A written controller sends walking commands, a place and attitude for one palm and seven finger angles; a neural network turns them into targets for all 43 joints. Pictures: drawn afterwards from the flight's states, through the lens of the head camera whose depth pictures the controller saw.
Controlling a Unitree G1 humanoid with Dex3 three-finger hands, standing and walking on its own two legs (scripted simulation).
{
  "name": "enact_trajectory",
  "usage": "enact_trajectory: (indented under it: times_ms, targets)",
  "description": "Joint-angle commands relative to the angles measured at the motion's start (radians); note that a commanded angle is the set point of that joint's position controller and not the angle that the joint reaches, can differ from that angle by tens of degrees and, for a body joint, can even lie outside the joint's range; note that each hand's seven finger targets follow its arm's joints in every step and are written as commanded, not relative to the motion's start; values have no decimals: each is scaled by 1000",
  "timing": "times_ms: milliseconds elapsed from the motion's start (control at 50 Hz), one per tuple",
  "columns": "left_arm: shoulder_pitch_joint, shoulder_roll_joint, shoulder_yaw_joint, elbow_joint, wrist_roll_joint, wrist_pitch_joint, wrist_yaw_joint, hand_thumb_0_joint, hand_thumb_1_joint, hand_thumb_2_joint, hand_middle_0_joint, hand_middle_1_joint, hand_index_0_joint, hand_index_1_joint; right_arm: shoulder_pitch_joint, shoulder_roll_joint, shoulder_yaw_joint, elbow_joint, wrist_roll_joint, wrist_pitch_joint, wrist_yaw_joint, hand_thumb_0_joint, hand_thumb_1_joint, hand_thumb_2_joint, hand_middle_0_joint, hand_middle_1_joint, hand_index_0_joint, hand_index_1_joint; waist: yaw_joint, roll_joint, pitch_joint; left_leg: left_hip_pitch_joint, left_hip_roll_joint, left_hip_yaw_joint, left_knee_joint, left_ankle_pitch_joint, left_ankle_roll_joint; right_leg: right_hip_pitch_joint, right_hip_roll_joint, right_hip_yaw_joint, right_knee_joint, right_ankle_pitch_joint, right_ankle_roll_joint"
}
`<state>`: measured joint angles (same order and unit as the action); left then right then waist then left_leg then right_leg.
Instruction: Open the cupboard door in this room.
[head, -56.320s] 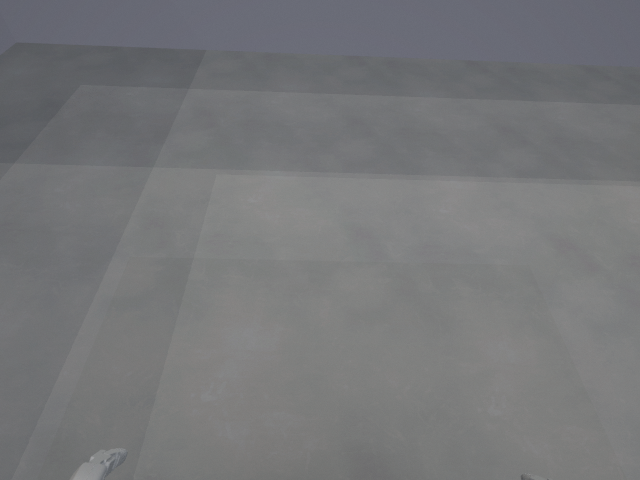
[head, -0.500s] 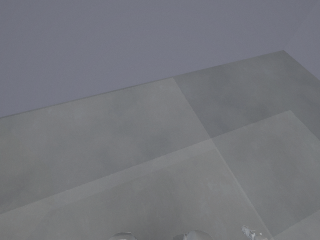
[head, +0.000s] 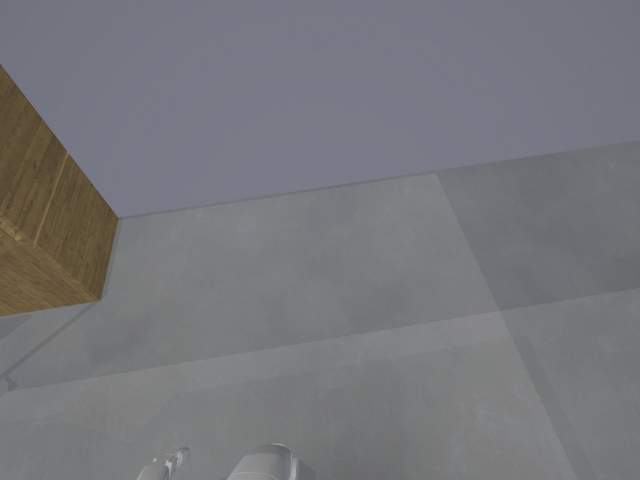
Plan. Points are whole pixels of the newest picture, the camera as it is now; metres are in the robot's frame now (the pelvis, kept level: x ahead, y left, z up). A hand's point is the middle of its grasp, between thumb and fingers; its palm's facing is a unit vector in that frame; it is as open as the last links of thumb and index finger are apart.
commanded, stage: turn to face it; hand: left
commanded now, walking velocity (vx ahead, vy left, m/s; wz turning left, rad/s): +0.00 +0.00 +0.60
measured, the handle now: out of the picture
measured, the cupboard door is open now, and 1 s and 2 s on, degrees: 42 42 42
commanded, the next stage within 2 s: take the last steps up to it in 1.32 s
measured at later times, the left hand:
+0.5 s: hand out of the picture +0.01 +0.27 -0.17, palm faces +0.33 -0.91 -0.26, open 7.4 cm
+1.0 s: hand out of the picture +0.01 +0.20 -0.15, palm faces +0.57 -0.79 -0.24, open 7.4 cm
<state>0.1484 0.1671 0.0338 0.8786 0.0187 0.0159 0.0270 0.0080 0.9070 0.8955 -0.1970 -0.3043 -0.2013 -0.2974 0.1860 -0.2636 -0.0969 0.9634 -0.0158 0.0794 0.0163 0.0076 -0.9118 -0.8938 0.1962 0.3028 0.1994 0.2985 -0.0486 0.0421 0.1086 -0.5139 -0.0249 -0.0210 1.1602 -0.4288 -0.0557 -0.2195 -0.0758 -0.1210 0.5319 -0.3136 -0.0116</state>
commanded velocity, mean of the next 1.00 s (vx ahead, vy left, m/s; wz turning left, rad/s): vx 0.00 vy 0.00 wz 0.58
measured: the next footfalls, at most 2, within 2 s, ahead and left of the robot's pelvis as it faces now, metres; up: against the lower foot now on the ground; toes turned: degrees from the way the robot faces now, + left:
left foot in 0.28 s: +0.03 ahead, +0.14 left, +0.00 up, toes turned +18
right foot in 0.76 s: +0.11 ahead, -0.10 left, +0.00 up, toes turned +25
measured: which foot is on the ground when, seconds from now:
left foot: up 0.00-0.26, down 0.28-0.76, up 0.78-1.00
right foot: down 0.00-0.28, up 0.30-0.74, down 0.76-1.00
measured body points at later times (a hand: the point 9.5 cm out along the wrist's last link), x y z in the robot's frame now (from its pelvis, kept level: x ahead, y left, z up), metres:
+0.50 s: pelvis +0.01 +0.04 +0.00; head +0.05 +0.08 +0.44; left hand -0.01 +0.32 -0.15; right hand +0.20 -0.17 -0.13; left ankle -0.01 +0.12 -0.74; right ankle +0.03 -0.13 -0.65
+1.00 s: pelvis +0.04 -0.01 +0.00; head +0.09 +0.01 +0.45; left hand -0.02 +0.24 -0.14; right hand +0.23 -0.20 -0.15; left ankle -0.06 +0.10 -0.66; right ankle +0.08 -0.11 -0.74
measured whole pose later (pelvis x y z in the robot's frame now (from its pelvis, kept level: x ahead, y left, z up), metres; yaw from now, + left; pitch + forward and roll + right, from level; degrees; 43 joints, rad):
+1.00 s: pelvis +0.04 -0.01 +0.00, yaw +37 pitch +0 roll +2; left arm 0.18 0.16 0.03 0.89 0.02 0.01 0.03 0.01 0.91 0.90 -0.20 -0.30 -0.20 -0.30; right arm 0.18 -0.25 -0.09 0.98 -0.01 0.09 0.02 0.01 -0.91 -0.89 0.19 0.30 0.20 0.30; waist -0.05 0.00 0.11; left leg -0.49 0.02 0.02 1.09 -0.42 -0.07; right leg -0.17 -0.11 -0.18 0.50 -0.32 0.01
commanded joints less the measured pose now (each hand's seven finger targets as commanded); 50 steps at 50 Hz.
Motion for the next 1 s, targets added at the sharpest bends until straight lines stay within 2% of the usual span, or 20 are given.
enact_trajectory:
  times_ms: [0, 140, 220, 240, 260, 280, 300, 340, 380, 420, 580, 680, 700, 720, 740, 760, 780, 820, 880, 980]
  targets:
    - [52, 182, 50, -62, -2, -32, 12, 0, 900, 900, -200, -300, -200, -300, -50, -37, 2, -83, 2, -19, 10, 0, -900, -900, 200, 300, 200, 300, 48, -224, -132, -75, 56, 37, -48, 15, -26, 192, -246, 70, -155, 586, -81]
    - [147, 236, 72, -20, 9, -27, 6, 0, 900, 900, -200, -300, -200, -300, -142, -12, 19, -106, 6, -29, 15, 0, -900, -900, 200, 300, 200, 300, 96, -254, -117, 40, 44, 126, -355, -21, -1, 211, -302, 10, -86, 696, -89]
    - [107, 256, 83, -24, 2, -24, -5, 0, 900, 900, -200, -300, -200, -300, -49, -49, 9, -98, 2, -44, 12, 0, -900, -900, 200, 300, 200, 300, 29, -216, -162, 288, 16, 154, -629, 154, 31, 90, -292, -68, 71, 581, -26]
    - [91, 234, 79, -36, -5, -20, -10, 0, 900, 900, -200, -300, -200, -300, 35, -113, -8, -80, -2, -53, 10, 0, -900, -900, 200, 300, 200, 300, -22, -75, -218, 472, 92, 53, -724, 327, 68, -46, -252, -100, 249, 419, 23]
    - [60, 158, 59, -78, -13, -16, -19, 0, 900, 900, -200, -300, -200, -300, 108, -233, -40, -74, -9, -59, 2, 0, -900, -900, 200, 300, 200, 300, -63, 260, -248, 617, 386, -350, -770, 689, 204, -343, -86, -97, 506, -266, 101]
    - [-10, 157, 49, -107, -5, 1, -9, 0, 900, 900, -200, -300, -200, -300, 162, -270, -43, -52, -2, -50, -12, 0, -900, -900, 200, 300, 200, 300, -81, 223, -268, 589, 455, -402, -763, 888, 293, -391, -56, 48, 623, -376, 89]
    - [-5, 177, 54, -110, 0, 7, -5, 0, 900, 900, -200, -300, -200, -300, 126, -250, -33, -62, -5, -50, -14, 0, -900, -900, 200, 300, 200, 300, -54, 129, -249, 526, 442, -325, -778, 685, 295, -375, -76, 91, 656, -331, 76]
    - [-12, 174, 63, -66, 2, 15, -9, 0, 900, 900, -200, -300, -200, -300, -1, -191, -20, -103, -8, -55, -31, 0, -900, -900, 200, 300, 200, 300, -10, 201, -156, 383, 324, -274, -821, 512, 239, -379, -67, 125, 675, -184, 88]
    - [19, 171, 61, -38, 6, 18, -20, 0, 900, 900, -200, -300, -200, -300, -35, -157, -4, -113, -8, -64, -34, 0, -900, -900, 200, 300, 200, 300, 23, 114, -128, 353, 273, -219, -830, 531, 210, -364, -52, 129, 664, -95, 96]
    - [43, 164, 59, -28, 3, 16, -18, 0, 900, 900, -200, -300, -200, -300, -19, -158, -2, -110, -5, -71, -35, 0, -900, -900, 200, 300, 200, 300, 36, 33, -148, 386, 261, -201, -816, 606, 211, -349, -40, 125, 632, -69, 102]
    - [-37, 146, 50, -76, -3, 12, -13, 0, 900, 900, -200, -300, -200, -300, 17, -162, -15, -96, -12, -62, -28, 0, -900, -900, 200, 300, 200, 300, 18, 105, -153, 362, 242, -290, -797, 544, 229, -262, 12, 120, 371, -111, 105]
    - [38, 146, 54, -67, -12, -4, -7, 0, 900, 900, -200, -300, -200, -300, -27, -154, -24, -107, -8, -52, -27, 0, -900, -900, 200, 300, 200, 300, 58, 133, -178, 239, 191, -339, -718, 556, 193, -14, 70, 96, 66, -11, 83]
    - [79, 161, 59, -57, -12, -12, -3, 0, 900, 900, -200, -300, -200, -300, -43, -140, -23, -112, -1, -51, -25, 0, -900, -900, 200, 300, 200, 300, 83, 98, -192, 180, 156, -324, -675, 493, 158, 99, 53, 98, -75, 92, 78]
    - [115, 218, 70, -50, -3, -25, 3, 0, 900, 900, -200, -300, -200, -300, -30, -94, -19, -116, 9, -53, -19, 0, -900, -900, 200, 300, 200, 300, 100, -63, -220, 47, 79, -251, -561, 291, 97, 259, -84, 218, -206, 126, 48]
    - [124, 300, 85, -52, 9, -29, 10, 0, 900, 900, -200, -300, -200, -300, -20, -35, -11, -134, 13, -56, -16, 0, -900, -900, 200, 300, 200, 300, 107, -356, -217, -110, -74, -43, -305, -127, 14, 318, -360, 486, -245, 260, -71]
    - [109, 300, 78, -57, 3, -23, 14, 0, 900, 900, -200, -300, -200, -300, -19, -85, -22, -128, 5, -47, -15, 0, -900, -900, 200, 300, 200, 300, 97, -301, -196, -75, -27, -57, -84, -206, 17, 173, -453, 470, -240, 341, -149]
    - [49, 234, 62, -71, 0, -25, 16, 0, 900, 900, -200, -300, -200, -300, -7, -80, -20, -105, -4, -35, -8, 0, -900, -900, 200, 300, 200, 300, 59, -197, -142, -76, 1, -75, 31, -119, 16, 111, -374, 363, -233, 318, -151]
    - [-21, 188, 46, -79, -6, -24, 12, 0, 900, 900, -200, -300, -200, -300, -1, -64, -18, -70, -4, -18, 1, 0, -900, -900, 200, 300, 200, 300, 20, -229, -96, -90, 38, -32, 110, -11, -9, 84, -263, 210, -201, 392, -96]
    - [14, 174, 45, -72, -4, -31, 11, 0, 900, 900, -200, -300, -200, -300, -17, -42, -6, -69, 1, -16, 10, 0, -900, -900, 200, 300, 200, 300, 27, -251, -98, -84, 52, 11, 42, 35, -20, 127, -238, 85, -180, 519, -72]
    - [117, 212, 61, -33, 6, -30, 8, 0, 900, 900, -200, -300, -200, -300, -105, -10, 13, -84, 3, -23, 13, 0, -900, -900, 200, 300, 200, 300, 80, -216, -109, -11, 50, 88, -236, -20, -18, 197, -273, 32, -128, 619, -84]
